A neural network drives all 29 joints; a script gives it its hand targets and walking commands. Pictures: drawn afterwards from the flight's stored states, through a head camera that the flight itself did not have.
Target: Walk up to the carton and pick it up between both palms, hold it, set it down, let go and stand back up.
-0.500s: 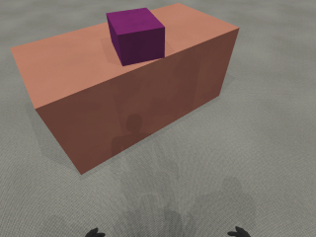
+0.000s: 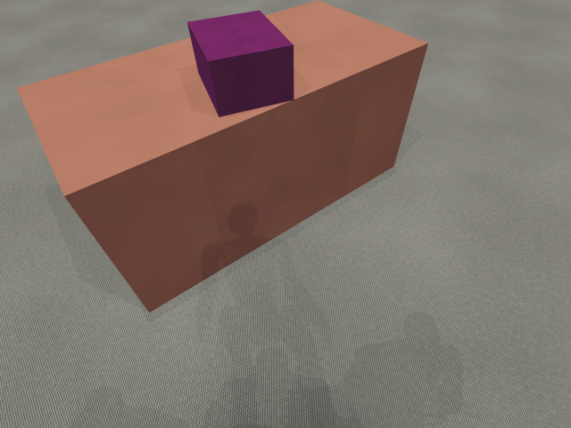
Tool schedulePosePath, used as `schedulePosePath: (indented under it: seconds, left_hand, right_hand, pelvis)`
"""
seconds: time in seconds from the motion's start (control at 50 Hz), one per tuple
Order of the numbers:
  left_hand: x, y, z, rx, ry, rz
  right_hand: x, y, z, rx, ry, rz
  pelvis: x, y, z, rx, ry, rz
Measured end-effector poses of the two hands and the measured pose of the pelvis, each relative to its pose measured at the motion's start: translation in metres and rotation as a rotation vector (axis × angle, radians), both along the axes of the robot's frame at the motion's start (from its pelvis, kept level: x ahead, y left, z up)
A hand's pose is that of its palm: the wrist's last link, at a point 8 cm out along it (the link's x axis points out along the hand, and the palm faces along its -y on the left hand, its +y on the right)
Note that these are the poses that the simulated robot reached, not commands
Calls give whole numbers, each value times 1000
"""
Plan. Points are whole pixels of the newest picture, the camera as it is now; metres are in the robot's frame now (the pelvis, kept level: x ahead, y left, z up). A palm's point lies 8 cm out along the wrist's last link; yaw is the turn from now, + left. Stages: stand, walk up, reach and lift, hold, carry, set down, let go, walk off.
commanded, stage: stand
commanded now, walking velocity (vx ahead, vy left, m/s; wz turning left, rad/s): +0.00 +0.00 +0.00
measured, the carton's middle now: (240, 60) +1.18 +0.16 -0.03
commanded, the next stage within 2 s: walk up in 1.74 s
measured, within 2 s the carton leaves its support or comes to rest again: neither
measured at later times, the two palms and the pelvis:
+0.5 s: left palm out of the picture -0.02 +0.21 -0.14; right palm out of the picture -0.02 -0.20 -0.14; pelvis -0.01 +0.01 +0.01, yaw +0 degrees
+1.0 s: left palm out of the picture -0.04 +0.19 -0.14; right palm out of the picture -0.03 -0.20 -0.14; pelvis -0.01 +0.00 +0.01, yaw +0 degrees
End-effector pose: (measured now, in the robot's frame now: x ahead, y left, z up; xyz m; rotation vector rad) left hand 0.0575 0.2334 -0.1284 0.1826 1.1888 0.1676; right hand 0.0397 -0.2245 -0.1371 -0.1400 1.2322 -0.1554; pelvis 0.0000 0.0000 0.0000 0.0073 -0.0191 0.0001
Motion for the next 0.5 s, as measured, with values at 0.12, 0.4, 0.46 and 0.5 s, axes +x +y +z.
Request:
schedulePosePath:
  seconds: [0.12,0.4,0.46,0.5]
  left_hand:
    - [-17,-4,-3,-20,49,14]
    - [-65,-16,-10,-65,187,47]
    - [-73,-19,-10,-72,209,52]
    - [-75,-20,-9,-75,216,54]
  right_hand:
    - [-11,0,3,-4,20,-13]
    - [-45,17,2,25,118,-44]
    - [-53,24,-1,42,144,-48]
    - [-58,28,-2,51,158,-49]
  pelvis:
    - [-2,1,4,-2,-2,-3]
    - [-6,5,9,-5,-15,-7]
    - [-6,6,10,-5,-15,-9]
    - [-6,6,10,-6,-15,-8]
